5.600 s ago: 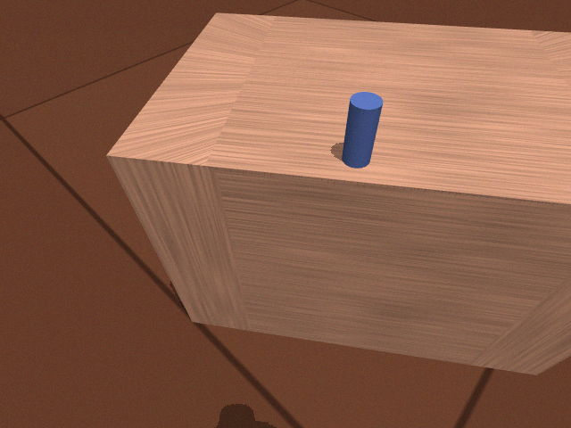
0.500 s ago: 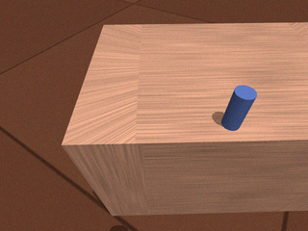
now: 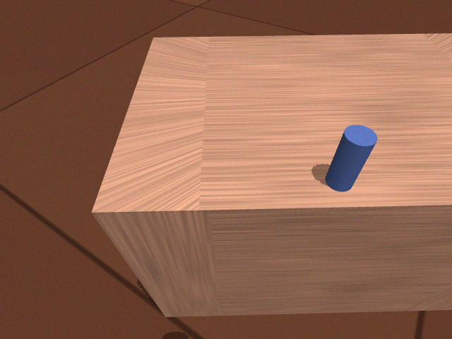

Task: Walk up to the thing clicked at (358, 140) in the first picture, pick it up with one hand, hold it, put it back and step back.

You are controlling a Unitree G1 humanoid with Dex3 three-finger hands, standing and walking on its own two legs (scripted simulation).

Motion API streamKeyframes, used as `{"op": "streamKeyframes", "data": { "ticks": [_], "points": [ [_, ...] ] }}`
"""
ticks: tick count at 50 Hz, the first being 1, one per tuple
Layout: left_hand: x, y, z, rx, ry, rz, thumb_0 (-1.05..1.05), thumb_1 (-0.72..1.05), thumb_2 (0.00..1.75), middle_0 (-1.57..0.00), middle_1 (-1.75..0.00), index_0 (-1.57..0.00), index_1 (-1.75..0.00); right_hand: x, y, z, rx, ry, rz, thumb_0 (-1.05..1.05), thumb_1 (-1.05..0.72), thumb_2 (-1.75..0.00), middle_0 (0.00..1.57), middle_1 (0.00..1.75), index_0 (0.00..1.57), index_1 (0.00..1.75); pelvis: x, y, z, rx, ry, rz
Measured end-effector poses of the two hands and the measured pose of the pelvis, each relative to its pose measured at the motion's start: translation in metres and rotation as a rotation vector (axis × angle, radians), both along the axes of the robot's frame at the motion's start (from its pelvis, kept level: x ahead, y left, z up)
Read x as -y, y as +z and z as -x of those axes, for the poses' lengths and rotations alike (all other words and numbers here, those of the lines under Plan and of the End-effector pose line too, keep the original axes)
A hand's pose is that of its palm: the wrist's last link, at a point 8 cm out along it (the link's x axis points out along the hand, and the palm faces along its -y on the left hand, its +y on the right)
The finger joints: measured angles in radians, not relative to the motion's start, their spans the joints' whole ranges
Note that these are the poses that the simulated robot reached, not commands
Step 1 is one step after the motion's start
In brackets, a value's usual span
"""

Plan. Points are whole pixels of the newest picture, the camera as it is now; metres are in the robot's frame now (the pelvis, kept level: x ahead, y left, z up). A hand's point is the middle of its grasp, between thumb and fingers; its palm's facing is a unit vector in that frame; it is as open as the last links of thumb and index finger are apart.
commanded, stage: rise first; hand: right
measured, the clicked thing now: (348, 160) +0.42 -0.22 +0.08
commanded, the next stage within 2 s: go down in 1.86 s
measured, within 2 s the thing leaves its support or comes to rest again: neither
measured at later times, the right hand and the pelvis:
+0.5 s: hand (380, 307) +0.19 -0.25 -0.06, palm faces +0.22 +0.91 -0.36, open 16.0 cm; pelvis +0.00 +0.00 -0.01, yaw +2 degrees
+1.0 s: hand (420, 273) +0.20 -0.25 +0.08, palm faces +0.32 +0.87 -0.39, open 17.5 cm; pelvis +0.00 +0.00 -0.01, yaw +1 degrees
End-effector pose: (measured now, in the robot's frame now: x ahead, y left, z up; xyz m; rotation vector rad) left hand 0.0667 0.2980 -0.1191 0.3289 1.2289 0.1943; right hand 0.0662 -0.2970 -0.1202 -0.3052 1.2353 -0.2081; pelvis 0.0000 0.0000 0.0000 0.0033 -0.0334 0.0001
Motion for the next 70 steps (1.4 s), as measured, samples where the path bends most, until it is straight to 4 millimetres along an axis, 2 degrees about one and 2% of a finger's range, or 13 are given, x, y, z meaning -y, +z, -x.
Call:
{"op": "streamKeyframes", "data": {
  "ticks": [2, 5, 8, 11, 15, 20, 25, 30, 40, 49, 70],
  "points": [
    [0.003, 0.001, -0.008, 0.066, 0.029, 0.01, 0.0, 0.89, 0.88, -0.18, -0.28, -0.18, -0.28, -0.003, 0.002, -0.008, 0.054, -0.017, -0.004, 0.0, -0.88, -0.87, 0.18, 0.28, 0.18, 0.28, 0.001, -0.002, 0.004, -0.011, 0.007, 0.0],
    [0.011, 0.004, -0.032, 0.201, 0.053, 0.027, 0.01, 0.8, 0.79, -0.14, -0.21, -0.14, -0.22, -0.011, 0.007, -0.034, 0.192, -0.027, -0.013, 0.01, -0.8, -0.79, 0.15, 0.21, 0.15, 0.21, 0.001, -0.005, 0.011, -0.027, 0.014, 0.001],
    [0.015, 0.007, -0.055, 0.284, 0.077, 0.028, 0.01, 0.67, 0.65, -0.1, -0.16, -0.1, -0.16, -0.012, 0.012, -0.06, 0.29, -0.043, -0.002, 0.01, -0.66, -0.65, 0.12, 0.15, 0.11, 0.15, 0.001, -0.008, 0.017, -0.054, 0.017, 0.003],
    [0.018, 0.012, -0.068, 0.343, 0.091, 0.03, 0.0, 0.5, 0.49, -0.08, -0.12, -0.09, -0.12, -0.011, 0.024, -0.08, 0.385, -0.047, 0.008, 0.0, -0.5, -0.49, 0.1, 0.11, 0.09, 0.11, 0.0, -0.008, 0.016, -0.074, 0.021, 0.004],
    [0.021, 0.017, -0.066, 0.371, 0.097, 0.037, 0.0, 0.28, 0.31, -0.07, -0.09, -0.08, -0.08, -0.005, 0.042, -0.086, 0.458, -0.043, 0.031, 0.0, -0.28, -0.33, 0.08, 0.08, 0.08, 0.08, 0.001, -0.007, 0.008, -0.079, 0.026, 0.003],
    [0.032, 0.015, -0.06, 0.366, 0.099, 0.059, 0.0, 0.0, 0.17, -0.07, -0.07, -0.08, -0.06, -0.002, 0.061, -0.086, 0.519, -0.028, 0.066, 0.0, -0.01, -0.19, 0.06, 0.06, 0.06, 0.06, 0.001, -0.006, 0.001, -0.063, 0.029, 0.001],
    [0.048, 0.025, -0.075, 0.456, 0.053, 0.086, 0.0, -0.25, 0.09, -0.07, -0.07, -0.08, -0.06, -0.005, 0.09, -0.097, 0.648, 0.004, 0.093, 0.0, 0.21, -0.12, 0.05, 0.05, 0.05, 0.05, 0.001, -0.006, -0.003, -0.043, 0.028, 0.002],
    [0.057, 0.036, -0.089, 0.534, 0.02, 0.109, -0.01, -0.39, 0.05, -0.07, -0.06, -0.08, -0.06, -0.004, 0.124, -0.105, 0.792, 0.025, 0.119, -0.01, 0.36, -0.08, 0.05, 0.05, 0.05, 0.05, 0.001, -0.006, -0.008, -0.025, 0.025, 0.003],
    [0.042, 0.025, -0.077, 0.47, 0.053, 0.099, -0.01, -0.5, 0.02, -0.07, -0.06, -0.08, -0.05, -0.001, 0.176, -0.1, 0.955, 0.071, 0.183, -0.01, 0.5, -0.04, 0.04, 0.05, 0.05, 0.06, 0.002, -0.006, -0.01, -0.004, 0.022, 0.004],
    [0.036, 0.036, -0.082, 0.527, 0.046, 0.082, -0.01, -0.53, 0.03, -0.07, -0.05, -0.07, -0.06, -0.004, 0.215, -0.099, 1.12, 0.133, 0.234, -0.02, 0.53, -0.04, 0.05, 0.06, 0.05, 0.06, -0.001, -0.006, -0.005, 0.012, 0.017, 0.005],
    [0.04, 0.032, -0.066, 0.547, 0.053, 0.12, -0.01, -0.54, 0.04, -0.06, -0.05, -0.06, -0.06, -0.005, 0.276, -0.077, 1.337, 0.222, 0.356, -0.02, 0.52, -0.03, 0.05, 0.05, 0.06, 0.05, -0.002, -0.006, 0.011, 0.036, 0.011, 0.006]
  ]
}}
